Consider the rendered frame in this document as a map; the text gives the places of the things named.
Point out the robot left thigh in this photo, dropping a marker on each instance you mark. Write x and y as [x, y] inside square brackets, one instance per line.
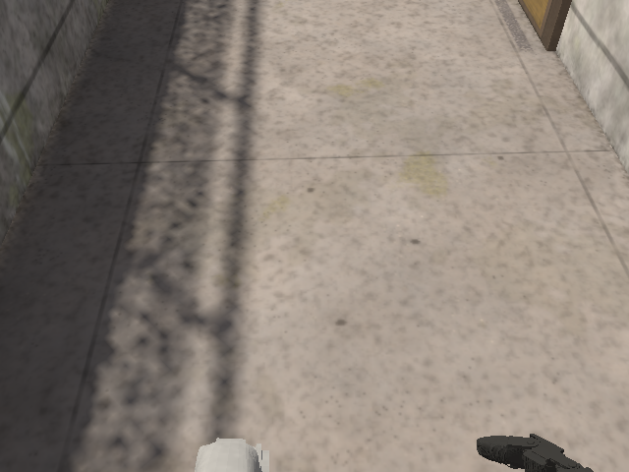
[233, 455]

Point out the right robot hand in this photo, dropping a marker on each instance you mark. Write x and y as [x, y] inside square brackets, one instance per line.
[534, 454]

